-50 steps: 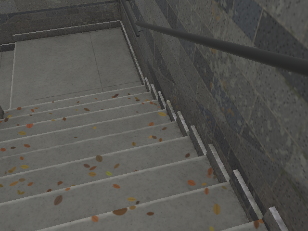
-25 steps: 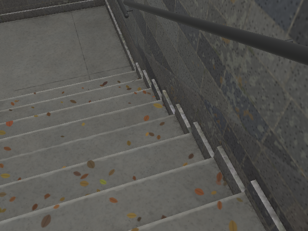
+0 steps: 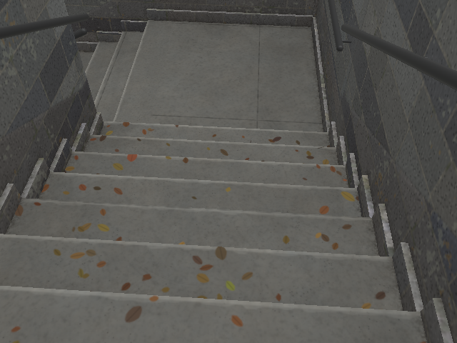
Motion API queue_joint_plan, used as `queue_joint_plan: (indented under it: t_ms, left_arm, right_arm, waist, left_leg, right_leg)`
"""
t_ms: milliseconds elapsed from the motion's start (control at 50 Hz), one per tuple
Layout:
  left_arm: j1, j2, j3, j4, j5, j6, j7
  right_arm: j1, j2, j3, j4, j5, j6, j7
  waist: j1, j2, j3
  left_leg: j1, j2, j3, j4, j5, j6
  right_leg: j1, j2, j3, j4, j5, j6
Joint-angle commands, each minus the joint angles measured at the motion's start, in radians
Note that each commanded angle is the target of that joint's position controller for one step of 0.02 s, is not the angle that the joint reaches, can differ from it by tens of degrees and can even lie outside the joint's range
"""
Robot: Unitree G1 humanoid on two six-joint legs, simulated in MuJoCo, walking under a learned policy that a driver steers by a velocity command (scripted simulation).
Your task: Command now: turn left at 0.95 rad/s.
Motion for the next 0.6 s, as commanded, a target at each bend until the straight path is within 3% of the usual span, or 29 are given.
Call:
queue_joint_plan:
  t_ms: [20,60,100,120,140,160,180,200,220,240,260,280,300,320,340,360,380,400,420,440,460,480,500,520,560,580,600]
  left_arm:
    - [-0.073,0.055,0.017,-0.111,0.003,-0.025,-0.022]
    - [-0.085,0.044,0.014,-0.110,0.006,-0.017,-0.047]
    - [-0.003,0.024,0.005,-0.070,0.027,-0.006,-0.072]
    - [0.050,0.020,0.007,-0.032,0.022,-0.009,-0.083]
    - [0.139,0.016,0.007,0.002,0.020,-0.017,-0.094]
    - [0.229,0.036,0.023,0.030,0.005,-0.028,-0.096]
    - [0.249,0.055,0.038,0.034,-0.019,-0.031,-0.104]
    - [0.220,0.111,0.056,0.026,-0.032,-0.047,-0.099]
    - [0.212,0.156,0.049,0.035,-0.035,-0.071,-0.104]
    - [0.234,0.157,0.050,0.028,0.032,-0.067,-0.097]
    - [0.251,0.125,0.042,0.062,0.013,-0.066,-0.096]
    - [0.170,0.050,0.022,0.075,0.003,-0.069,-0.088]
    - [0.315,0.178,0.083,0.130,-0.063,-0.045,-0.035]
    - [0.285,0.226,0.091,0.150,-0.057,-0.030,-0.018]
    - [0.276,0.221,0.094,0.144,-0.068,-0.026,-0.013]
    - [0.283,0.202,0.092,0.143,-0.070,-0.024,-0.012]
    - [0.357,0.129,0.082,0.185,-0.080,-0.029,-0.002]
    - [0.379,0.095,0.071,0.194,-0.077,-0.034,0.004]
    - [0.408,0.098,0.074,0.192,-0.075,-0.033,0.006]
    - [0.397,0.077,0.070,0.196,-0.082,-0.035,0.015]
    - [0.399,0.064,0.067,0.205,-0.088,-0.037,0.014]
    - [0.381,0.091,0.070,0.194,-0.088,-0.031,0.011]
    - [0.376,0.105,0.073,0.187,-0.086,-0.023,0.002]
    - [0.393,0.092,0.072,0.192,-0.085,-0.023,0.000]
    - [0.410,0.095,0.080,0.189,-0.052,-0.013,0.002]
    - [0.427,0.099,0.083,0.207,-0.030,0.002,0.009]
    - [0.456,0.109,0.087,0.237,-0.024,0.026,0.021]
  right_arm:
    - [0.065,-0.108,-0.022,-0.038,0.009,0.000,-0.006]
    - [0.011,-0.129,-0.028,-0.040,0.012,-0.011,-0.008]
    - [-0.064,-0.143,-0.030,-0.035,0.011,-0.013,0.009]
    - [-0.108,-0.154,-0.029,-0.047,0.019,-0.003,0.026]
    - [-0.166,-0.171,-0.032,-0.064,0.017,0.001,0.034]
    - [-0.222,-0.157,-0.027,-0.082,0.018,0.004,0.043]
    - [-0.177,-0.152,-0.026,-0.057,0.036,0.006,0.063]
    - [-0.061,-0.044,0.004,-0.020,0.009,-0.002,0.087]
    - [0.089,0.088,0.041,0.002,-0.002,-0.005,0.095]
    - [-0.021,-0.032,0.009,-0.033,-0.027,-0.007,0.089]
    - [-0.165,-0.058,-0.008,-0.026,-0.036,-0.003,0.046]
    - [-0.203,-0.035,0.005,-0.012,-0.048,0.002,0.012]
    - [-0.428,-0.168,-0.063,-0.096,0.006,0.041,-0.024]
    - [-0.414,-0.152,-0.058,-0.097,0.019,0.062,-0.020]
    - [-0.387,-0.116,-0.050,-0.080,0.011,0.074,-0.012]
    - [-0.385,-0.086,-0.046,-0.068,0.017,0.084,-0.003]
    - [-0.442,-0.085,-0.053,-0.068,0.030,0.078,0.001]
    - [-0.444,-0.082,-0.056,-0.061,0.033,0.073,0.003]
    - [-0.451,-0.070,-0.053,-0.046,0.028,0.063,0.002]
    - [-0.475,-0.047,-0.040,-0.039,0.015,0.059,0.019]
    - [-0.464,-0.012,-0.027,-0.035,0.016,0.059,0.032]
    - [-0.474,0.010,-0.022,-0.024,0.033,0.061,0.042]
    - [-0.493,0.023,-0.019,-0.031,0.047,0.066,0.045]
    - [-0.517,0.020,-0.025,-0.046,0.070,0.067,0.040]
    - [-0.495,-0.013,-0.035,-0.037,0.066,0.062,0.018]
    - [-0.451,-0.026,-0.042,-0.033,0.070,0.060,-0.004]
    - [-0.402,-0.047,-0.056,-0.011,0.074,0.044,-0.023]
  waist:
    - [-0.003,0.060,-0.060]
    - [0.012,0.045,-0.075]
    - [0.027,0.042,-0.065]
    - [0.051,0.025,-0.023]
    - [0.087,0.043,-0.008]
    - [0.145,0.023,-0.001]
    - [0.178,-0.043,0.002]
    - [0.102,-0.063,-0.069]
    - [0.003,-0.205,-0.176]
    - [0.085,-0.145,-0.025]
    - [0.117,-0.104,0.118]
    - [0.096,-0.044,0.115]
    - [0.172,0.090,0.112]
    - [0.116,0.016,0.156]
    - [0.098,-0.042,0.156]
    - [0.093,-0.083,0.151]
    - [0.124,-0.089,0.186]
    - [0.123,-0.092,0.165]
    - [0.136,-0.109,0.147]
    - [0.129,-0.080,0.123]
    - [0.125,-0.052,0.102]
    - [0.146,-0.080,0.092]
    - [0.171,-0.114,0.079]
    - [0.187,-0.175,0.103]
    - [0.216,-0.214,0.111]
    - [0.208,-0.219,0.109]
    - [0.191,-0.169,0.096]
  left_leg:
    - [0.122,0.288,-0.415,-0.174,0.848,0.211]
    - [0.066,0.248,-0.392,-0.179,0.745,0.173]
    - [-0.059,0.192,-0.389,-0.222,0.193,0.151]
    - [-0.192,0.172,-0.394,-0.243,0.003,0.159]
    - [-0.292,0.153,-0.390,-0.236,-0.076,0.172]
    - [-0.406,0.145,-0.374,-0.160,0.042,0.176]
    - [-0.378,0.101,-0.344,-0.083,0.120,0.219]
    - [-0.434,0.058,-0.303,0.115,0.059,0.137]
    - [-0.624,-0.024,-0.067,0.450,-0.142,0.023]
    - [-0.894,0.074,-0.039,0.449,-0.201,-0.032]
    - [-0.946,0.190,-0.013,0.442,-0.168,-0.065]
    - [-0.848,0.286,0.038,0.448,0.013,-0.099]
    - [-0.577,0.267,0.115,0.275,0.106,-0.048]
    - [-0.489,0.270,0.179,0.246,0.165,-0.052]
    - [-0.420,0.274,0.231,0.225,0.193,-0.050]
    - [-0.353,0.276,0.282,0.203,0.208,-0.049]
    - [-0.476,0.335,0.194,0.110,0.475,-0.049]
    - [-0.509,0.330,0.199,0.036,0.546,-0.055]
    - [-0.483,0.325,0.229,-0.011,0.595,-0.068]
    - [-0.370,0.323,0.227,-0.116,0.723,-0.076]
    - [-0.161,0.274,0.276,-0.209,0.790,-0.078]
    - [0.030,0.249,0.317,-0.265,0.798,-0.086]
    - [0.089,0.231,0.332,-0.285,0.743,-0.097]
    - [0.103,0.231,0.311,-0.311,0.683,-0.107]
    - [0.067,0.270,0.237,-0.488,0.574,-0.099]
    - [0.080,0.300,0.206,-0.580,0.560,-0.087]
    - [0.150,0.310,0.223,-0.619,0.598,-0.081]
  right_leg:
    - [-0.065,-0.002,0.011,0.076,0.026,-0.015]
    - [0.032,-0.011,-0.011,-0.068,0.072,-0.029]
    - [0.215,-0.020,-0.028,-0.208,0.120,-0.051]
    - [0.350,0.004,-0.066,-0.249,0.102,-0.049]
    - [0.494,0.043,-0.110,-0.277,0.028,-0.044]
    - [0.681,0.061,-0.112,-0.404,0.043,-0.051]
    - [0.740,0.124,-0.152,-0.709,-0.101,-0.068]
    - [0.883,-0.040,0.154,-0.749,0.014,-0.241]
    - [1.032,-0.337,0.476,-0.773,0.405,-0.527]
    - [0.905,-0.475,0.784,-0.937,0.098,-0.585]
    - [0.751,-0.450,0.831,-1.003,-0.158,-0.572]
    - [0.644,-0.359,0.695,-0.967,-0.224,-0.521]
    - [0.539,-0.353,0.630,-1.025,-0.047,-0.447]
    - [0.443,-0.296,0.531,-1.003,0.030,-0.430]
    - [0.405,-0.256,0.457,-1.008,0.078,-0.421]
    - [0.381,-0.228,0.388,-1.022,0.149,-0.409]
    - [0.476,-0.197,0.411,-0.923,0.009,-0.425]
    - [0.547,-0.178,0.397,-0.900,0.016,-0.426]
    - [0.565,-0.173,0.383,-0.876,0.086,-0.435]
    - [0.506,-0.132,0.354,-0.833,0.061,-0.417]
    - [0.366,-0.084,0.281,-0.843,0.061,-0.391]
    - [0.256,-0.068,0.236,-0.859,0.027,-0.365]
    - [0.262,-0.067,0.248,-0.863,0.020,-0.357]
    - [0.289,-0.067,0.266,-0.836,0.049,-0.353]
    - [0.476,-0.058,0.313,-0.770,0.060,-0.359]
    - [0.563,-0.061,0.323,-0.688,0.171,-0.370]
    - [0.572,-0.073,0.311,-0.560,0.229,-0.375]
Velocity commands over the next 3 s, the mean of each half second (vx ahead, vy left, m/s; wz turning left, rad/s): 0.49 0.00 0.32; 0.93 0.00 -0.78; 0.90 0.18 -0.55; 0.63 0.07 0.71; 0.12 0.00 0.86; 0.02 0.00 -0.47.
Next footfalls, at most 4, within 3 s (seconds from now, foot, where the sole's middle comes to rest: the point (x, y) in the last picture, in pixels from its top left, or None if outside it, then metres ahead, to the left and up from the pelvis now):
0.18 right None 0.00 -0.19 -0.73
0.66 left None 0.27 0.12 -0.88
1.12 right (255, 338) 0.59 -0.11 -1.03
1.56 left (266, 266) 0.95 -0.20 -1.19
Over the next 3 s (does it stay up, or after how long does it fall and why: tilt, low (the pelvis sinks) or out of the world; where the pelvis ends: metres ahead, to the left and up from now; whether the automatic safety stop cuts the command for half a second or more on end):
stays up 1.38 -0.35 -0.70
